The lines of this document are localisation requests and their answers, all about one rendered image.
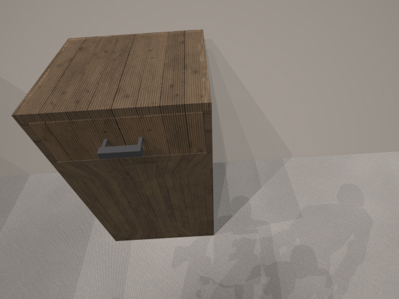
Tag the handle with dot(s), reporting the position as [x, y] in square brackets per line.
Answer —
[128, 151]

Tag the cabinet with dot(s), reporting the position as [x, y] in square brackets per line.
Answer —
[148, 197]

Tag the drawer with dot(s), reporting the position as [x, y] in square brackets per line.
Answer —
[170, 133]

